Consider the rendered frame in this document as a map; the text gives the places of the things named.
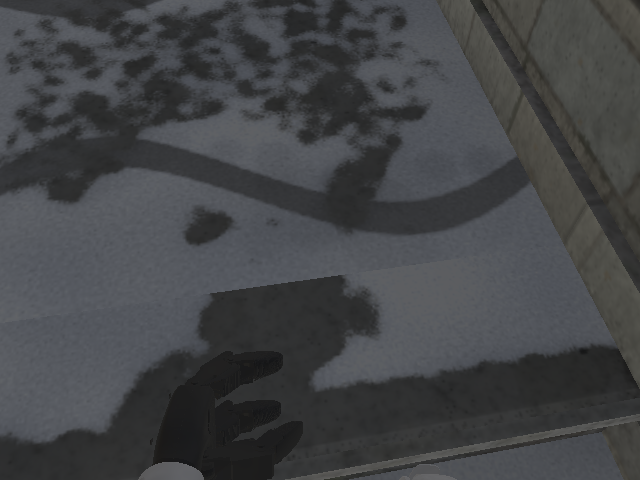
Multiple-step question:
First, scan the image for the robot left hand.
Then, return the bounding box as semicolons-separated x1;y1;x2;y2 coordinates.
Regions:
150;351;303;480

